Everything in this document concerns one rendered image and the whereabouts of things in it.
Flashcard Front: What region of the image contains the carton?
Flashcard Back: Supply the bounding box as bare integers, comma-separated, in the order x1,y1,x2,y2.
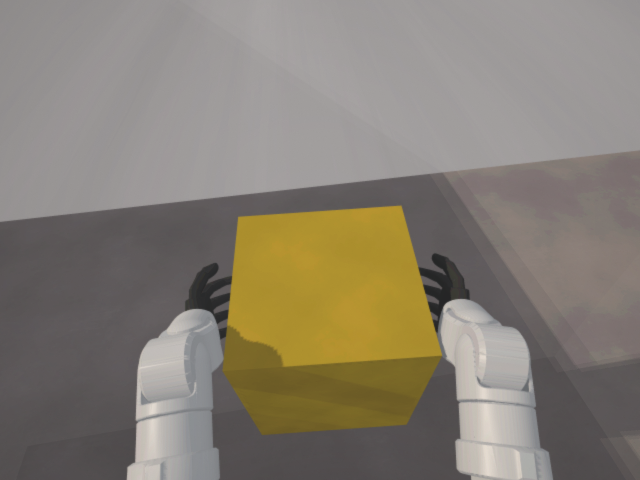
223,206,442,435

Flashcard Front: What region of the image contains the right robot hand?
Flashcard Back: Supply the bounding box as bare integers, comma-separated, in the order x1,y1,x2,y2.
418,253,470,333

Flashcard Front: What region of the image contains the left robot forearm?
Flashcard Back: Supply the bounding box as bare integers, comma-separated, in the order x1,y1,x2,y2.
127,309,224,480

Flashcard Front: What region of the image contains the left robot hand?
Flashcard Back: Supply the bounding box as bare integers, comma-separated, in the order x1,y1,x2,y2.
185,263,232,340

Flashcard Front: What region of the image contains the right robot forearm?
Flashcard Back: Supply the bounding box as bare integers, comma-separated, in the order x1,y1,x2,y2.
438,299,553,480

